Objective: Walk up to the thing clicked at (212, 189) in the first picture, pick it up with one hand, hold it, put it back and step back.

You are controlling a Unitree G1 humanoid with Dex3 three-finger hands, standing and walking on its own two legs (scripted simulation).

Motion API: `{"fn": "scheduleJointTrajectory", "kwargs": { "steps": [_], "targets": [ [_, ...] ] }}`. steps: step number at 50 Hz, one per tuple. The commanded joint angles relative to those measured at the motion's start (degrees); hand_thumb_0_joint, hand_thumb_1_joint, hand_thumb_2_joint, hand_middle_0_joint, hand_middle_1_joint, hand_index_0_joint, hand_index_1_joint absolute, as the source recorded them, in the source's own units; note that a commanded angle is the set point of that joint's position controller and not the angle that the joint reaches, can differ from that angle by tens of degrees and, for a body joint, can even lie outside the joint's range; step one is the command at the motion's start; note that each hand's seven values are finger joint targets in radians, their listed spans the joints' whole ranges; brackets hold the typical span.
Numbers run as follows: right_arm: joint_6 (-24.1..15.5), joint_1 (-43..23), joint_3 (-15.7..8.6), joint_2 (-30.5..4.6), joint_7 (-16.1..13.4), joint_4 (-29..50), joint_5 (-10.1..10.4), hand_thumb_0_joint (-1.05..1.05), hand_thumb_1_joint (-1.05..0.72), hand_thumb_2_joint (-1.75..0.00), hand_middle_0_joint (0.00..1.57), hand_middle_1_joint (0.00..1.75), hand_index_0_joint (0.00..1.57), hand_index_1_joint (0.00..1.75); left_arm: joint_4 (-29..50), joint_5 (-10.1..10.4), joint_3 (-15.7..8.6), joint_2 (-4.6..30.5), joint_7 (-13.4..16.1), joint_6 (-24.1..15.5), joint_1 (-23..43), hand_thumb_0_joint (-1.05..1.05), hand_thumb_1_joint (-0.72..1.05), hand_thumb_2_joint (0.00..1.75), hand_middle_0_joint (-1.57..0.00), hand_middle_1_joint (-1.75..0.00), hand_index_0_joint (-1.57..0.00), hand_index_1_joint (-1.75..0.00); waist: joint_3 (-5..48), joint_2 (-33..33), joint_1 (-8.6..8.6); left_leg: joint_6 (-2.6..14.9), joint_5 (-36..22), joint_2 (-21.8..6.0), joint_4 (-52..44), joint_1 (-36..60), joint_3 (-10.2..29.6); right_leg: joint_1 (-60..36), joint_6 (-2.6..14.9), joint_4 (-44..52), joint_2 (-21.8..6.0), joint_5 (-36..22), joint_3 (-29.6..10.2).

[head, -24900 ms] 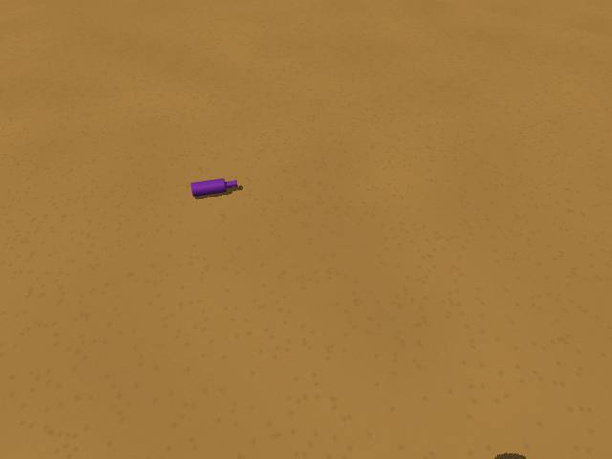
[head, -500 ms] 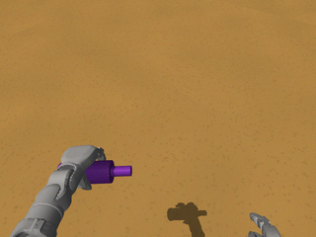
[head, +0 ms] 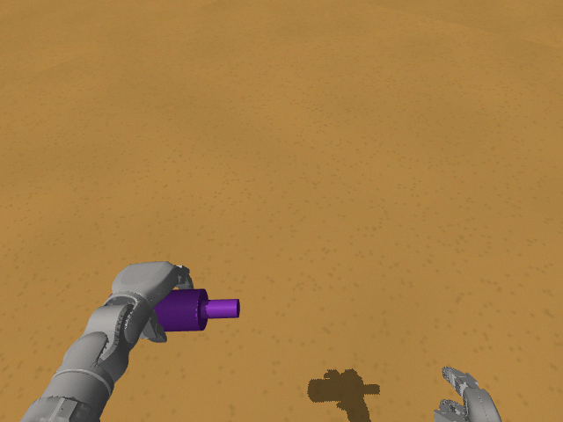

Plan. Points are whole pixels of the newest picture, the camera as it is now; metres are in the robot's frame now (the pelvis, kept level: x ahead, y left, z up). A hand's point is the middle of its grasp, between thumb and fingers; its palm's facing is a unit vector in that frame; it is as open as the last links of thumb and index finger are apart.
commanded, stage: hold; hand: left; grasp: from above
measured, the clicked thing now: (175, 310) +0.31 +0.20 -0.06
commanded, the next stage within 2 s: crouch in 0.76 s
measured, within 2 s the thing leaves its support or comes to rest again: neither
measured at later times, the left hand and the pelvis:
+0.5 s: hand (156, 308) +0.29 +0.22 -0.02, palm faces -0.46 -0.05 -0.89, open 9.4 cm; pelvis +0.00 +0.00 +0.01, yaw +0 degrees
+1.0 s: hand (156, 300) +0.31 +0.22 -0.03, palm faces -0.46 -0.04 -0.89, open 9.5 cm; pelvis +0.01 +0.00 +0.01, yaw +0 degrees
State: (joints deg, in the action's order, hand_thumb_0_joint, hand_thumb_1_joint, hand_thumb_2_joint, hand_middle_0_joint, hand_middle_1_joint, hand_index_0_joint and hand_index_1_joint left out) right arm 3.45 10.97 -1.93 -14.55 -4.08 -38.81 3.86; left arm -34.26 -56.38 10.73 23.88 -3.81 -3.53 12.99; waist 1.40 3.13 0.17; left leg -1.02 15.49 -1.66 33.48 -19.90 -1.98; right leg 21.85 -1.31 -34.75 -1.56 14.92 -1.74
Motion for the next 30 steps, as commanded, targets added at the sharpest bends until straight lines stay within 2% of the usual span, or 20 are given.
{"fn": "scheduleJointTrajectory", "kwargs": {
  "steps": [1, 6, 7, 8, 14, 15, 16, 17, 20, 22, 24, 25, 26, 27, 28, 30],
  "targets": [
    [-2.82, -4.91, -2.04, -7.13, -0.63, 8.19, -0.14, 0.0, -0.9, -0.9, 0.2, 0.3, 0.2, 0.3, 12.11, 0.39, -6.65, 12.74, 1.83, -0.38, 18.6, 0.0, 0.73, 0.68, -1.03, -0.64, -1.07, -0.61, 13.24, -2.78, -0.16, 1.77, -5.24, 2.68, -5.34, 6.42, -0.42, -4.13, 1.19, 7.27, 2.67, -3.29, 0.98],
    [-2.88, -6.17, -1.72, -6.76, -0.84, 8.33, -0.11, 0.0, -0.91, -0.9, 0.2, 0.3, 0.2, 0.3, 12.08, 0.52, -6.86, 12.99, 1.61, -0.71, 17.48, 0.0, 0.73, 0.7, -1.06, -0.63, -1.08, -0.6, 12.06, -2.95, -0.66, 1.86, -4.44, 2.85, -6.11, 6.79, -0.55, -4.53, 1.15, 8.41, 2.53, -2.18, 0.93],
    [-2.85, -5.88, -1.67, -6.86, -0.88, 8.34, -0.18, 0.0, -0.91, -0.9, 0.2, 0.3, 0.2, 0.3, 12.72, 0.53, -6.74, 12.78, 1.65, -0.67, 18.3, 0.0, 0.72, 0.69, -1.04, -0.63, -1.07, -0.61, 12.8, -3.16, -0.02, 1.93, -4.78, 2.91, -5.91, 7.26, -0.58, -4.31, 0.99, 8.42, 2.47, -2.8, 0.71],
    [-2.85, -6.13, -1.64, -6.72, -0.89, 8.23, -0.2, 0.0, -0.91, -0.9, 0.2, 0.3, 0.2, 0.3, 12.79, 0.58, -7.22, 13.33, 1.66, -0.62, 18.39, 0.0, 0.72, 0.67, -1.03, -0.65, -1.06, -0.61, 12.67, -3.18, -0.72, 1.83, -4.79, 2.83, -6.13, 7.06, -0.47, -4.67, 1.04, 8.52, 2.59, -2.5, 0.99],
    [-2.67, -6.56, -1.51, -6.75, -0.94, 8.8, 0.09, 0.0, -0.9, -0.9, 0.2, 0.3, 0.2, 0.3, 12.33, 0.72, -5.95, 11.76, 1.04, -0.42, 15.53, 0.0, 0.74, 0.67, -1.03, -0.65, -1.07, -0.61, 10.93, -3.98, -0.6, 1.78, -4.7, 2.66, -7.25, 7.15, -0.39, -5.07, 1.26, 9.08, 2.76, -2.39, 1.12],
    [-2.53, -6.65, -1.52, -6.66, -0.95, 8.58, 0.12, 0.0, -0.91, -0.9, 0.2, 0.3, 0.2, 0.3, 11.3, 0.37, -6.28, 12.27, 1.04, -0.42, 15.05, 0.0, 0.71, 0.67, -1.03, -0.62, -1.06, -0.59, 10.55, -4.11, -0.56, 1.86, -5.03, 2.74, -7.32, 7.33, -0.45, -5.38, 1.21, 9.27, 2.65, -2.66, 1.13],
    [-2.47, -6.51, -1.57, -6.62, -0.94, 8.57, 0.07, 0.0, -0.91, -0.9, 0.2, 0.3, 0.2, 0.3, 14.32, 0.84, -6.7, 12.85, 1.18, -0.68, 17.26, 0.0, 0.7, 0.68, -1.03, -0.62, -1.05, -0.6, 12.3, -3.3, -0.82, 1.76, -5.63, 2.72, -7.33, 8.14, -0.37, -6.13, 1.29, 9.08, 2.66, -3.2, 1.09],
    [-2.42, -6.39, -1.66, -6.69, -0.99, 8.41, 0.0, 0.0, -0.91, -0.9, 0.2, 0.3, 0.2, 0.3, 14.12, 0.45, -7.25, 13.41, 1.31, -0.73, 17.25, 0.0, 0.7, 0.69, -1.02, -0.64, -1.05, -0.62, 13.1, -1.89, -0.91, 1.62, -6.97, 2.73, -7.25, 8.81, -0.45, -6.16, 1.43, 8.67, 2.73, -4.59, 1.06],
    [-2.29, -5.82, -1.65, -6.74, -1.05, 8.0, -0.01, 0.0, -0.91, -0.9, 0.2, 0.3, 0.2, 0.3, 12.86, 0.04, -6.51, 12.71, 1.54, -0.85, 18.79, 0.0, 0.68, 0.69, -1.02, -0.63, -1.04, -0.61, 13.08, -3.05, -0.12, 1.84, -8.01, 2.86, -6.92, 9.17, -0.58, -6.24, 1.16, 8.75, 2.65, -6.11, 0.93],
    [-2.24, -5.7, -1.73, -6.71, -1.11, 7.59, -0.03, 0.0, -0.91, -0.9, 0.2, 0.3, 0.2, 0.3, 12.84, 0.3, -7.73, 14.0, 1.89, -1.06, 19.05, 0.0, 0.69, 0.68, -1.02, -0.63, -1.05, -0.6, 14.22, -1.74, -0.69, 1.71, -9.49, 2.81, -6.89, 9.92, -0.57, -7.03, 1.25, 8.66, 2.64, -7.39, 1.04],
    [-2.17, -5.94, -1.73, -6.61, -1.09, 7.63, -0.06, 0.0, -0.91, -0.9, 0.2, 0.3, 0.2, 0.3, 12.58, 0.28, -6.19, 12.36, 1.96, -1.06, 19.34, 0.0, 0.7, 0.71, -1.03, -0.65, -1.05, -0.62, 14.07, -2.36, -0.26, 1.6, -10.17, 2.73, -6.95, 10.18, -0.38, -6.77, 1.31, 8.66, 2.78, -7.82, 1.16],
    [-2.1, -5.78, -1.7, -6.69, -1.05, 7.48, -0.04, 0.0, -0.9, -0.9, 0.2, 0.3, 0.2, 0.3, 11.72, 0.11, -6.81, 12.82, 2.17, -0.93, 18.9, 0.0, 0.7, 0.7, -1.02, -0.65, -1.05, -0.62, 13.53, -2.11, -0.57, 1.55, -9.88, 2.6, -7.17, 9.76, -0.44, -6.91, 1.42, 8.7, 2.83, -7.52, 1.32],
    [-2.03, -5.89, -1.8, -6.45, -1.04, 7.56, 0.07, 0.0, -0.91, -0.9, 0.2, 0.3, 0.2, 0.3, 9.67, -0.14, -6.24, 11.69, 2.23, -0.58, 16.27, 0.0, 0.69, 0.7, -1.02, -0.65, -1.05, -0.62, 12.53, -2.5, -0.84, 1.53, -10.23, 2.71, -7.1, 9.22, -0.41, -6.85, 1.44, 8.69, 2.78, -7.76, 1.46],
    [-2.02, -5.5, -2.04, -6.82, -0.94, 7.52, -0.03, 0.0, -0.9, -0.9, 0.2, 0.3, 0.2, 0.3, 11.22, 0.07, -6.14, 11.87, 2.32, -0.78, 17.6, 0.0, 0.68, 0.7, -1.0, -0.65, -1.03, -0.62, 13.84, -2.73, -0.55, 1.54, -10.87, 2.61, -7.13, 9.89, -0.37, -7.31, 1.46, 8.58, 2.87, -8.42, 1.41],
    [-1.89, -5.61, -2.05, -6.67, -0.92, 7.6, 0.05, 0.0, -0.91, -0.9, 0.2, 0.3, 0.2, 0.3, 10.68, -0.1, -6.18, 12.09, 2.31, -0.75, 17.01, 0.0, 0.68, 0.71, -1.01, -0.65, -1.04, -0.62, 13.44, -2.74, -1.06, 1.48, -11.13, 2.58, -7.32, 9.66, -0.29, -7.52, 1.54, 8.65, 2.89, -8.51, 1.65],
    [-1.71, -5.55, -2.13, -6.77, -0.89, 7.55, 0.08, 0.0, -0.9, -0.9, 0.2, 0.3, 0.2, 0.3, 10.98, -0.05, -6.51, 12.83, 2.1, -0.76, 17.04, 0.0, 0.69, 0.71, -1.01, -0.65, -1.04, -0.62, 13.42, -2.0, -0.88, 1.52, -11.63, 2.52, -7.33, 9.94, -0.39, -7.6, 1.56, 8.7, 2.83, -9.1, 1.52]
  ]
}}
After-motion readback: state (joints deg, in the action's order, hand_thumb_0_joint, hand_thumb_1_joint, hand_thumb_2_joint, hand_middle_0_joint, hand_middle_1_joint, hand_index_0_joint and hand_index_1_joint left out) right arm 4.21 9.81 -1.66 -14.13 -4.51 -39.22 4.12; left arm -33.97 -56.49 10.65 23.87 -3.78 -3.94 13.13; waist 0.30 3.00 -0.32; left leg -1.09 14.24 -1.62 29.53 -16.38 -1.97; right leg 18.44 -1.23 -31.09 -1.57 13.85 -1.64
